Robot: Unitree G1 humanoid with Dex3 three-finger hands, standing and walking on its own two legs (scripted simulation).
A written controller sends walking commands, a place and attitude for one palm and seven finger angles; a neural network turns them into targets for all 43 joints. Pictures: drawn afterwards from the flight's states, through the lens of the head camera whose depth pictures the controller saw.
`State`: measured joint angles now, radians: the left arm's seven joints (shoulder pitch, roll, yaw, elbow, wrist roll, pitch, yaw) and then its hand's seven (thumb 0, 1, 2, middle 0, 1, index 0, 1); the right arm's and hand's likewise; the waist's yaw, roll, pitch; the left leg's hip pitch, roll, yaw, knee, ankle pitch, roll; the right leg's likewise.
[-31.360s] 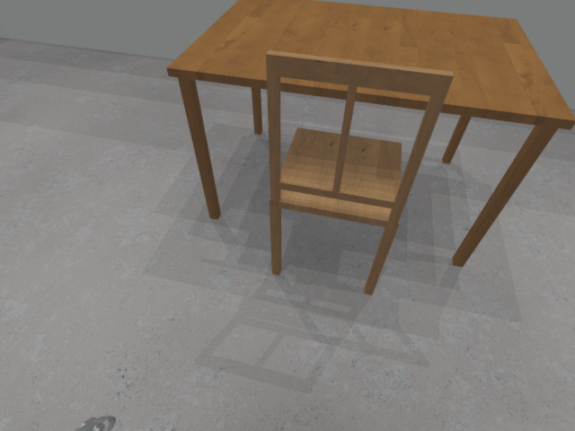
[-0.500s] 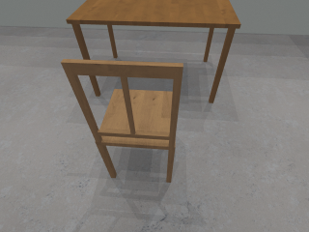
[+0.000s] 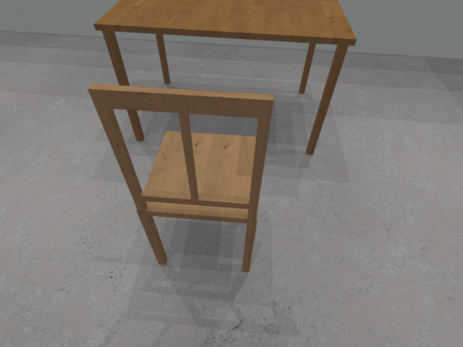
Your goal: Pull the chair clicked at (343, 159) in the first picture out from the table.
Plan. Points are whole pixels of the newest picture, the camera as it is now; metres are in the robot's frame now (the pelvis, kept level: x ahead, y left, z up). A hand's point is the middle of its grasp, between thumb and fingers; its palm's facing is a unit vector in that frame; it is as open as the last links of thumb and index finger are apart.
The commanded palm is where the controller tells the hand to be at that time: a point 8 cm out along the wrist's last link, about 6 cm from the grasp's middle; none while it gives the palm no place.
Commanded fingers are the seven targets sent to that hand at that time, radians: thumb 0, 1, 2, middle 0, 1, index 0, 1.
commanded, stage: look to check the result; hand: left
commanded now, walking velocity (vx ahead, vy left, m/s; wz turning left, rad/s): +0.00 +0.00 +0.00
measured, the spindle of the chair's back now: (189, 161) +0.59 +0.15 -0.08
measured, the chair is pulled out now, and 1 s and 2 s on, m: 0.58 0.58 0.58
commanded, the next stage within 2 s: stand and wait in 0.70 s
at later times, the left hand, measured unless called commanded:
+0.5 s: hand out of the picture -0.01 +0.15 -0.18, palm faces +0.05 -0.99 -0.17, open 7.4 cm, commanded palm none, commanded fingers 0.00 0.90 0.90 -0.20 -0.30 -0.20 -0.30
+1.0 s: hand out of the picture +0.00 +0.15 -0.17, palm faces +0.05 -0.98 -0.18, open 7.4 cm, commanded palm none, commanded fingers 0.00 0.90 0.90 -0.20 -0.30 -0.20 -0.30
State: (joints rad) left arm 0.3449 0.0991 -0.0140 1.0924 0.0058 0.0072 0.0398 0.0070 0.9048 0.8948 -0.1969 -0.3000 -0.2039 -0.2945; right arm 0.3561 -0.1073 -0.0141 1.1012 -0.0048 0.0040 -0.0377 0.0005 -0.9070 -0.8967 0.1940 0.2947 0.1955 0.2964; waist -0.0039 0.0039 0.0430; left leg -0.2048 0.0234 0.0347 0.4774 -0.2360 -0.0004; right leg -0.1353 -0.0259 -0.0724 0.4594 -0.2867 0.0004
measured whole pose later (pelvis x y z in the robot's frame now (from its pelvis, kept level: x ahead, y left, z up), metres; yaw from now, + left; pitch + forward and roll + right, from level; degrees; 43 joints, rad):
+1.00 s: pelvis +0.02 -0.01 +0.00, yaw +0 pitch -2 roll +0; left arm 0.33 0.11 0.00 1.09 0.00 0.00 0.04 0.01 0.91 0.90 -0.20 -0.30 -0.20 -0.29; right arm 0.33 -0.12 -0.01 1.11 0.00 0.00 -0.04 0.00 -0.91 -0.90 0.19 0.29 0.20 0.30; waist 0.00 0.01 0.05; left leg -0.17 0.02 0.03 0.45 -0.25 -0.01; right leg -0.11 -0.02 -0.08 0.45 -0.31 -0.01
